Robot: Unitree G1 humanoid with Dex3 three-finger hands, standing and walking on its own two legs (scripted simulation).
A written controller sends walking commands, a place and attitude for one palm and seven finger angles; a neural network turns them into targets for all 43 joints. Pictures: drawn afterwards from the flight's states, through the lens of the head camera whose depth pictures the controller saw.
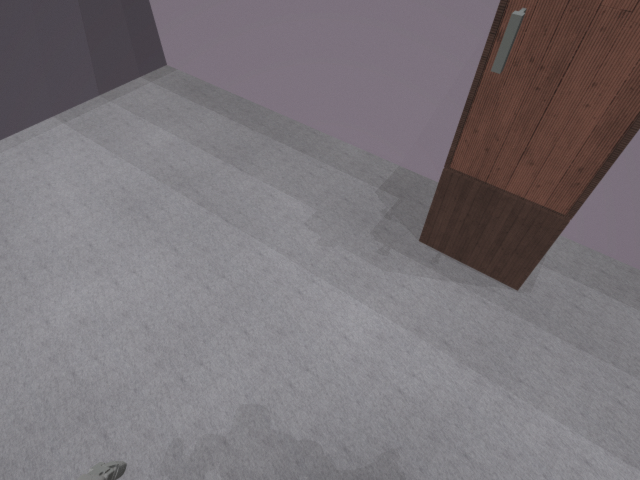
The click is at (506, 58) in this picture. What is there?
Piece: cupboard door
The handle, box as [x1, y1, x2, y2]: [491, 8, 526, 73]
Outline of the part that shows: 526,8 522,8 519,11 514,11 511,14 491,69 492,71 499,73 502,70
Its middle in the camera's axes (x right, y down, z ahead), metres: +0.46 -0.49 +0.95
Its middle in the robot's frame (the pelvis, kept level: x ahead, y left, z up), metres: +1.07 -0.41 +0.09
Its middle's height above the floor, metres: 0.86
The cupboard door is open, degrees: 0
